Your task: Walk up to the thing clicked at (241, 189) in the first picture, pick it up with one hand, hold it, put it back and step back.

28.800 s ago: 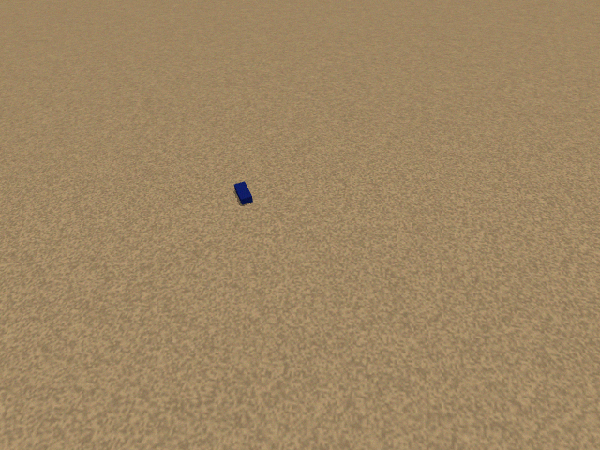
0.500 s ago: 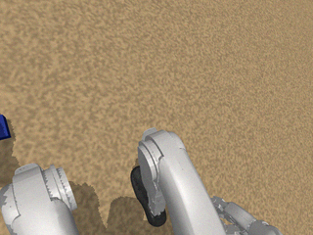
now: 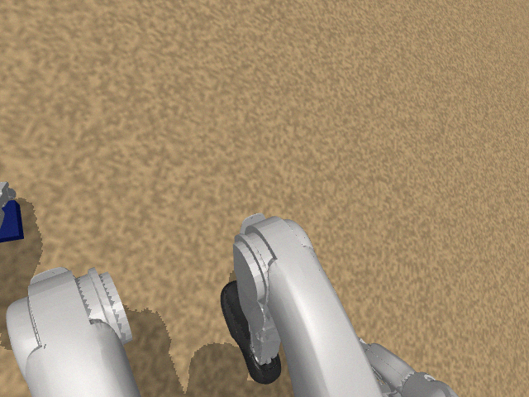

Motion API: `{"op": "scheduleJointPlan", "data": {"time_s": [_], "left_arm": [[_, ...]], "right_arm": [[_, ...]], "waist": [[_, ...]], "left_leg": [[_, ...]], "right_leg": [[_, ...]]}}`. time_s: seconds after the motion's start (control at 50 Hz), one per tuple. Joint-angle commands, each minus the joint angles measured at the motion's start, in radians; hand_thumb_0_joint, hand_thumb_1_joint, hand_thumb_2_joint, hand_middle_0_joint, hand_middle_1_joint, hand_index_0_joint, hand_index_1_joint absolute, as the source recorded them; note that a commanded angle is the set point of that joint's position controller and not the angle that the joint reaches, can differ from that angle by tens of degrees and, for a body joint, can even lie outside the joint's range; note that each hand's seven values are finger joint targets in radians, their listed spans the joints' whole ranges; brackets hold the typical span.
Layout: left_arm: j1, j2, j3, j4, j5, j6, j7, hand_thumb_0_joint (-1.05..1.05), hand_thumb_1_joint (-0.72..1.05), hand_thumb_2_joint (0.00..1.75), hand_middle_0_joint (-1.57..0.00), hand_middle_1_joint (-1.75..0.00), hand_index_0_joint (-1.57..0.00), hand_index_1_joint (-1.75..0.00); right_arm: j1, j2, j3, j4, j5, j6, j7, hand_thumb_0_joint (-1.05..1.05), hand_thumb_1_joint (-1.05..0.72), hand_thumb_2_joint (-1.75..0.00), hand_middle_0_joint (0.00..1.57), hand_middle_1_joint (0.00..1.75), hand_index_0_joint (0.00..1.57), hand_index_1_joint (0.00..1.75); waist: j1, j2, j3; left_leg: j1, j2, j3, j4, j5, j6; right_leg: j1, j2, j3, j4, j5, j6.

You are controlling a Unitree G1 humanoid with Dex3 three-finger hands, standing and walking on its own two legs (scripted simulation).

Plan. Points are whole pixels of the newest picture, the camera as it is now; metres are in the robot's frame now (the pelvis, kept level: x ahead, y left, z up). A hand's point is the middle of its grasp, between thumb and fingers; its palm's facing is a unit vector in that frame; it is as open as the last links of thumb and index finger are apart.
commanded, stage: close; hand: left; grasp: from above
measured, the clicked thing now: out of the picture +0.42 +0.30 -0.28
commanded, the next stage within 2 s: settle in 1.10 s
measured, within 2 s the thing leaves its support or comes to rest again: leaves its support in 1.48 s
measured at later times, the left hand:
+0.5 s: hand out of the picture +0.41 +0.32 -0.25, palm faces -0.52 -0.16 -0.84, open 10.1 cm
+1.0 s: hand out of the picture +0.40 +0.30 -0.25, palm faces -0.41 -0.11 -0.91, open 9.1 cm
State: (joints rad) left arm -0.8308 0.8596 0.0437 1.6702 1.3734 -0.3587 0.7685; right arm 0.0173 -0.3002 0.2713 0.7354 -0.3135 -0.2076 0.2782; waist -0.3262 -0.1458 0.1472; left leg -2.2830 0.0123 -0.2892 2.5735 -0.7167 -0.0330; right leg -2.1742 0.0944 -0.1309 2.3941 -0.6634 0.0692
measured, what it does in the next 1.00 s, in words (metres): stands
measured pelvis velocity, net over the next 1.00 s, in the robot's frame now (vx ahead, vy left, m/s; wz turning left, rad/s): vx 0.00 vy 0.01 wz -0.01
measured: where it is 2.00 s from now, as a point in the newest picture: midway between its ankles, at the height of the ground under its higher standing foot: (192, 384)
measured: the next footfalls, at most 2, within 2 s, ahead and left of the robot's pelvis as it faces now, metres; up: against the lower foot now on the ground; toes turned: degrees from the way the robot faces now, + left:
none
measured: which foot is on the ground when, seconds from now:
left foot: down 0.00-1.00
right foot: down 0.00-1.00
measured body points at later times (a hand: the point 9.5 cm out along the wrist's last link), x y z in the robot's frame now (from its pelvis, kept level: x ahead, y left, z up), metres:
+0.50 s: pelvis +0.01 +0.01 +0.00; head +0.26 +0.13 +0.35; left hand +0.43 +0.32 -0.20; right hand +0.08 -0.24 -0.07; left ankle +0.07 +0.13 -0.27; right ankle +0.12 -0.13 -0.26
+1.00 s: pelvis +0.00 +0.01 +0.01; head +0.26 +0.14 +0.35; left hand +0.42 +0.31 -0.20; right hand +0.08 -0.26 -0.04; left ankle +0.07 +0.13 -0.27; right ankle +0.12 -0.13 -0.26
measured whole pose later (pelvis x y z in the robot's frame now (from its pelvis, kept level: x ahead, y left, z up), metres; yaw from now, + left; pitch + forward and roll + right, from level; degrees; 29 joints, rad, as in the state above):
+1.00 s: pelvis +0.00 +0.01 +0.01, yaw -1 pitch +27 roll -14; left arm -0.90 0.84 0.06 1.72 1.27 -0.18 0.78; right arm 0.05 -0.36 0.22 0.74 -0.29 -0.25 0.29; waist -0.35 -0.13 0.11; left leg -2.33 0.02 -0.26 2.55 -0.72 -0.01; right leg -2.21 0.09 -0.12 2.37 -0.67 0.07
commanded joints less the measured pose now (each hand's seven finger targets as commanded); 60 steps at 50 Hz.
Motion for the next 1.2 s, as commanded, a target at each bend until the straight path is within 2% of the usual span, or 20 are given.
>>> {"op": "scheduleJointPlan", "data": {"time_s": [0.0, 0.08, 0.12, 0.18, 0.24, 0.28, 0.34, 0.38, 0.44, 0.5, 0.56, 0.6, 0.68, 0.72, 0.8, 0.88, 0.96, 0.98, 1.06, 1.18], "left_arm": [[-0.278, 0.184, -0.014, -0.136, 0.000, 0.083, 0.133, 0.00, 0.10, 0.49, -0.53, -0.50, -0.54, -0.49], [-0.333, 0.141, -0.041, -0.134, -0.078, 0.184, 0.133, 0.00, 0.08, 0.51, -0.55, -0.44, -0.53, -0.45], [-0.351, 0.132, -0.026, -0.078, -0.115, 0.220, 0.099, 0.00, 0.08, 0.52, -0.56, -0.41, -0.54, -0.43], [-0.341, 0.186, 0.053, -0.019, -0.159, 0.245, 0.038, 0.00, 0.07, 0.53, -0.55, -0.41, -0.53, -0.44], [-0.318, 0.160, 0.040, 0.026, -0.180, 0.225, -0.068, 0.00, 0.09, 0.51, -0.59, -0.38, -0.56, -0.42], [-0.300, 0.169, 0.027, 0.005, -0.193, 0.203, -0.128, 0.00, 0.09, 0.51, -0.60, -0.40, -0.57, -0.43], [-0.311, 0.195, 0.018, -0.074, -0.192, 0.154, -0.178, 0.00, 0.17, 0.43, -0.64, -0.41, -0.63, -0.42], [-0.279, 0.148, -0.012, -0.057, -0.186, 0.140, -0.205, 0.00, 0.19, 0.43, -0.66, -0.40, -0.66, -0.41], [-0.243, 0.098, -0.032, -0.074, -0.185, 0.082, -0.207, 0.00, 0.16, 0.48, -0.65, -0.38, -0.63, -0.40], [-0.232, 0.129, -0.006, -0.073, -0.162, 0.016, -0.183, 0.00, 0.20, 0.45, -0.67, -0.36, -0.65, -0.38], [-0.268, 0.200, 0.039, -0.085, -0.109, -0.039, -0.121, 0.00, 0.25, 0.45, -0.71, -0.33, -0.69, -0.35], [-0.264, 0.204, 0.034, -0.075, -0.069, -0.053, -0.067, 0.00, 0.30, 0.43, -0.74, -0.32, -0.72, -0.34], [-0.242, 0.228, 0.000, -0.091, 0.014, -0.001, 0.038, 0.00, 0.36, 0.28, -0.74, -0.30, -0.76, -0.28], [-0.267, 0.224, 0.001, -0.119, 0.016, 0.044, 0.077, 0.00, 0.38, 0.26, -0.76, -0.27, -0.78, -0.25], [-0.315, 0.150, -0.027, -0.142, -0.059, 0.136, 0.103, 0.00, 0.37, 0.28, -0.80, -0.19, -0.79, -0.20], [-0.342, 0.158, -0.004, -0.075, -0.109, 0.194, 0.076, 0.00, 0.36, 0.29, -0.81, -0.17, -0.79, -0.19], [-0.345, 0.214, 0.065, -0.033, -0.139, 0.198, 0.022, 0.00, 0.35, 0.30, -0.79, -0.19, -0.77, -0.21], [-0.341, 0.191, 0.050, -0.034, -0.147, 0.190, -0.001, 0.00, 0.35, 0.29, -0.80, -0.18, -0.78, -0.21], [-0.334, 0.235, 0.058, -0.012, -0.134, 0.162, -0.074, 0.00, 0.44, 0.25, -0.86, -0.20, -0.86, -0.21], [-0.258, 0.211, 0.053, -0.020, -0.121, 0.098, -0.121, 0.00, 0.48, 0.37, -0.94, -0.19, -0.90, -0.23]], "right_arm": [[0.116, -0.330, -0.128, 0.020, 0.001, -0.019, -0.020, 0.00, -0.88, -0.89, 0.20, 0.30, 0.20, 0.30], [0.135, -0.339, -0.150, 0.033, 0.031, -0.057, -0.002, 0.00, -0.88, -0.90, 0.20, 0.30, 0.20, 0.30], [0.172, -0.358, -0.155, 0.017, 0.033, -0.063, 0.011, 0.00, -0.88, -0.90, 0.20, 0.30, 0.20, 0.30], [0.192, -0.375, -0.158, 0.008, 0.052, -0.070, 0.021, 0.00, -0.88, -0.89, 0.20, 0.30, 0.20, 0.30], [0.203, -0.345, -0.130, 0.003, 0.048, -0.078, 0.029, 0.00, -0.88, -0.90, 0.20, 0.30, 0.20, 0.30], [0.190, -0.350, -0.126, 0.004, 0.048, -0.083, 0.025, 0.00, -0.89, -0.90, 0.20, 0.30, 0.20, 0.30], [0.187, -0.356, -0.122, -0.014, 0.044, -0.066, 0.021, 0.00, -0.89, -0.90, 0.20, 0.30, 0.20, 0.30], [0.205, -0.352, -0.121, -0.009, 0.046, -0.043, 0.021, 0.00, -0.89, -0.90, 0.20, 0.30, 0.20, 0.30], [0.225, -0.360, -0.114, -0.020, 0.045, -0.022, 0.015, 0.00, -0.89, -0.90, 0.20, 0.30, 0.20, 0.30], [0.224, -0.358, -0.103, -0.034, 0.050, -0.002, 0.006, 0.00, -0.88, -0.90, 0.20, 0.30, 0.20, 0.30], [0.211, -0.351, -0.084, -0.043, 0.044, 0.012, -0.008, 0.00, -0.88, -0.89, 0.20, 0.30, 0.20, 0.30], [0.182, -0.340, -0.081, -0.036, 0.026, 0.013, -0.015, 0.00, -0.88, -0.89, 0.20, 0.30, 0.20, 0.30], [0.143, -0.351, -0.117, -0.001, 0.004, 0.004, -0.041, 0.00, -0.88, -0.90, 0.20, 0.30, 0.20, 0.30], [0.151, -0.339, -0.125, 0.020, 0.001, -0.001, -0.040, 0.00, -0.88, -0.89, 0.20, 0.30, 0.20, 0.30], [0.153, -0.339, -0.141, 0.020, 0.016, -0.036, -0.021, 0.00, -0.89, -0.90, 0.20, 0.30, 0.20, 0.30], [0.175, -0.362, -0.149, 0.012, 0.032, -0.043, -0.002, 0.00, -0.88, -0.89, 0.20, 0.30, 0.20, 0.30], [0.185, -0.367, -0.136, 0.006, 0.041, -0.059, 0.009, 0.00, -0.88, -0.89, 0.20, 0.30, 0.20, 0.30], [0.175, -0.357, -0.133, 0.005, 0.038, -0.064, 0.013, 0.00, -0.89, -0.90, 0.20, 0.30, 0.20, 0.30], [0.191, -0.363, -0.123, -0.014, 0.034, -0.055, 0.013, 0.00, -0.89, -0.90, 0.20, 0.30, 0.20, 0.30], [0.211, -0.355, -0.115, -0.027, 0.023, -0.032, 0.009, 0.00, -0.89, -0.90, 0.20, 0.30, 0.20, 0.30]], "waist": [[-0.064, 0.469, -0.547], [-0.080, 0.454, -0.546], [-0.098, 0.436, -0.559], [-0.074, 0.443, -0.575], [-0.071, 0.482, -0.580], [-0.046, 0.542, -0.610], [-0.035, 0.591, -0.666], [-0.048, 0.533, -0.670], [-0.055, 0.463, -0.604], [-0.045, 0.414, -0.603], [-0.047, 0.391, -0.620], [-0.046, 0.422, -0.618], [-0.056, 0.448, -0.541], [-0.056, 0.462, -0.550], [-0.071, 0.480, -0.572], [-0.080, 0.461, -0.594], [-0.057, 0.487, -0.605], [-0.062, 0.497, -0.595], [-0.054, 0.496, -0.601], [-0.037, 0.448, -0.608]], "left_leg": [[0.413, 0.032, 0.156, -0.316, 0.053, 0.012], [0.367, 0.043, 0.135, -0.310, 0.015, 0.020], [0.368, 0.037, 0.123, -0.292, 0.040, 0.034], [0.389, 0.035, 0.116, -0.289, 0.155, 0.029], [0.406, 0.025, 0.121, -0.286, 0.218, 0.027], [0.463, 0.021, 0.117, -0.300, 0.241, 0.016], [0.513, 0.022, 0.109, -0.309, 0.261, 0.008], [0.460, 0.016, 0.124, -0.298, 0.258, 0.022], [0.425, 0.013, 0.114, -0.298, 0.242, 0.023], [0.406, 0.011, 0.121, -0.284, 0.232, 0.033], [0.406, 0.014, 0.124, -0.266, 0.215, 0.040], [0.425, 0.017, 0.130, -0.273, 0.184, 0.035], [0.431, 0.022, 0.154, -0.308, 0.055, 0.018], [0.410, 0.029, 0.156, -0.316, 0.054, 0.014], [0.404, 0.039, 0.140, -0.316, 0.064, 0.017], [0.416, 0.036, 0.119, -0.296, 0.126, 0.029], [0.430, 0.029, 0.123, -0.286, 0.219, 0.025], [0.427, 0.028, 0.121, -0.288, 0.212, 0.021], [0.415, 0.020, 0.123, -0.294, 0.188, 0.028], [0.392, 0.011, 0.139, -0.287, 0.179, 0.036]], "right_leg": [[0.240, 0.026, -0.111, -0.254, 0.070, -0.092], [0.203, 0.015, -0.096, -0.260, 0.065, -0.085], [0.192, 0.009, -0.103, -0.247, 0.109, -0.081], [0.205, -0.003, -0.120, -0.206, 0.215, -0.078], [0.242, 0.004, -0.131, -0.187, 0.260, -0.083], [0.255, 0.002, -0.134, -0.169, 0.266, -0.089], [0.274, 0.004, -0.146, -0.165, 0.272, -0.095], [0.314, 0.008, -0.141, -0.183, 0.285, -0.089], [0.293, 0.008, -0.154, -0.204, 0.267, -0.091], [0.313, 0.016, -0.154, -0.217, 0.260, -0.090], [0.303, 0.019, -0.152, -0.211, 0.247, -0.083], [0.295, 0.022, -0.149, -0.206, 0.218, -0.084], [0.257, 0.028, -0.123, -0.244, 0.071, -0.089], [0.258, 0.030, -0.109, -0.258, 0.066, -0.092], [0.228, 0.022, -0.110, -0.253, 0.101, -0.089], [0.197, 0.009, -0.126, -0.217, 0.191, -0.081], [0.229, 0.000, -0.136, -0.189, 0.264, -0.082], [0.233, -0.002, -0.138, -0.181, 0.257, -0.083], [0.256, -0.001, -0.141, -0.187, 0.234, -0.085], [0.305, 0.009, -0.133, -0.208, 0.215, -0.085]]}}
